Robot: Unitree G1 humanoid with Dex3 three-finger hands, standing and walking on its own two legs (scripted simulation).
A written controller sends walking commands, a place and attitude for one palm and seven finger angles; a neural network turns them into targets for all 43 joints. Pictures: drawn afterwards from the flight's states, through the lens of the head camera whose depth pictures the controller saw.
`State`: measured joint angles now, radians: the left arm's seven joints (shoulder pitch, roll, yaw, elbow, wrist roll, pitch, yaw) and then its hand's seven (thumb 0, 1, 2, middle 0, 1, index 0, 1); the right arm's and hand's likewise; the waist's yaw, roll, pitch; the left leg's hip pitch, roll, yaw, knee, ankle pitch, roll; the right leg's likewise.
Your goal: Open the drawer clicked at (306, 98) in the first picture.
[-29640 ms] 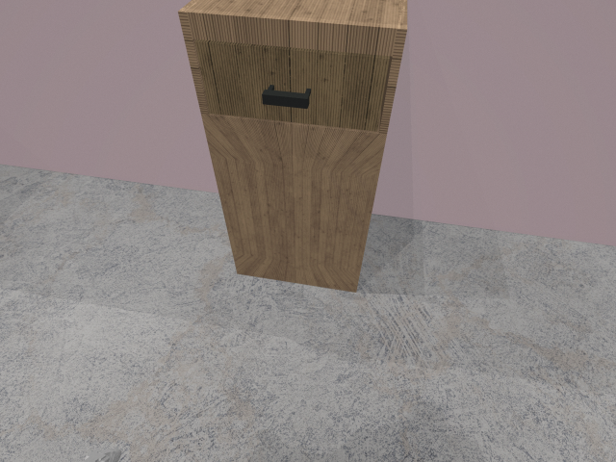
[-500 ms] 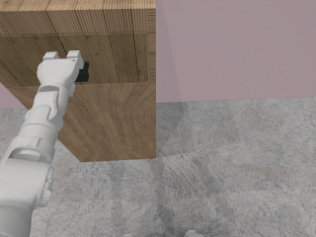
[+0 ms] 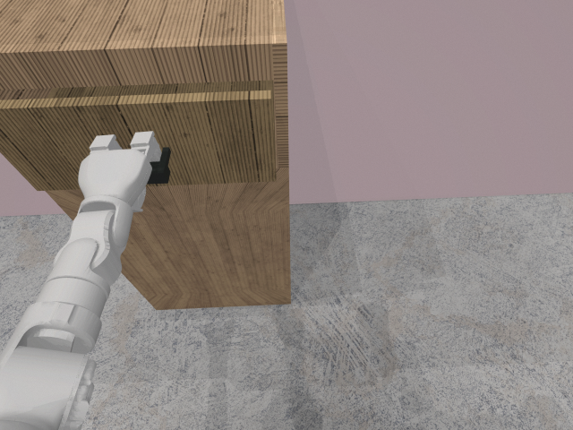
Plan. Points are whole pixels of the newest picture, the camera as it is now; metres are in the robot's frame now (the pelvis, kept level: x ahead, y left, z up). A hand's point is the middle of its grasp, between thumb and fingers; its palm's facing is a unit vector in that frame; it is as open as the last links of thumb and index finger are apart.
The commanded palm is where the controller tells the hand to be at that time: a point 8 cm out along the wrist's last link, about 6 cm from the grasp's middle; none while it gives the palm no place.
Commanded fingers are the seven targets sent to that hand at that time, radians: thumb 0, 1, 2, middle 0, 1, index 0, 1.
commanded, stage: pull the drawer open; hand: left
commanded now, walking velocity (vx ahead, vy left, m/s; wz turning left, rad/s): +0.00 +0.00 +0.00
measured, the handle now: (135, 163) +0.49 +0.25 +0.07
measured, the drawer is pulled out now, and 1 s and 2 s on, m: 0.04 0.17 0.28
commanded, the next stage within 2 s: none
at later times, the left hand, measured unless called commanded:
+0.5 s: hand (124, 232) +0.37 +0.24 +0.06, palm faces +0.00 -0.01 -1.00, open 7.4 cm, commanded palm +0.34 +0.22 +0.10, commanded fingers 0.00 0.90 0.90 -0.40 -1.35 -0.40 -1.35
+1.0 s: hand (112, 281) +0.30 +0.23 +0.05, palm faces +0.04 -0.04 -1.00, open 7.2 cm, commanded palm +0.27 +0.23 +0.10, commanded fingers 0.00 0.90 0.90 -0.40 -1.35 -0.40 -1.35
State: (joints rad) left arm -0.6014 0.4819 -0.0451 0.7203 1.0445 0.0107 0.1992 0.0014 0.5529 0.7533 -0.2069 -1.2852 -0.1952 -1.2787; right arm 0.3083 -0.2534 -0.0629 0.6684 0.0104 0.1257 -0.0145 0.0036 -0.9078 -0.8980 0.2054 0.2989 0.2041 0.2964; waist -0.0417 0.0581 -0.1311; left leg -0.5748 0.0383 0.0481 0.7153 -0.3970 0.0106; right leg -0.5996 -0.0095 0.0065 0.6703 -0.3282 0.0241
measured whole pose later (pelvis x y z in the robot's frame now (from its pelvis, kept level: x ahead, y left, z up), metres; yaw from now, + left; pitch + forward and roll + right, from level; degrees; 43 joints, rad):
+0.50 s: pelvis -0.01 -0.01 +0.00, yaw +2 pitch +10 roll +0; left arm -0.44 0.43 -0.10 0.55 1.04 0.04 0.20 0.01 0.58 0.75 -0.22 -1.27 -0.19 -1.29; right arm 0.20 -0.25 -0.03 0.64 0.01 0.11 -0.03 0.00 -0.91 -0.90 0.21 0.30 0.20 0.30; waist 0.02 0.06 -0.10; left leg -0.48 0.02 0.02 0.68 -0.37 0.00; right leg -0.51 -0.02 -0.02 0.66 -0.33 0.01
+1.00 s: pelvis -0.01 -0.01 +0.01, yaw +2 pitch +7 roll +0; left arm -0.09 0.41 -0.07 0.22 1.02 0.05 0.22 0.02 0.59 0.78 -0.24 -1.28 -0.23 -1.27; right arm 0.15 -0.25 -0.03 0.65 0.00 0.07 -0.04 0.01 -0.91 -0.90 0.20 0.30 0.20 0.30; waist 0.05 0.07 -0.08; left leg -0.40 0.03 0.03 0.64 -0.36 -0.01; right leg -0.43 -0.02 -0.01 0.64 -0.33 0.01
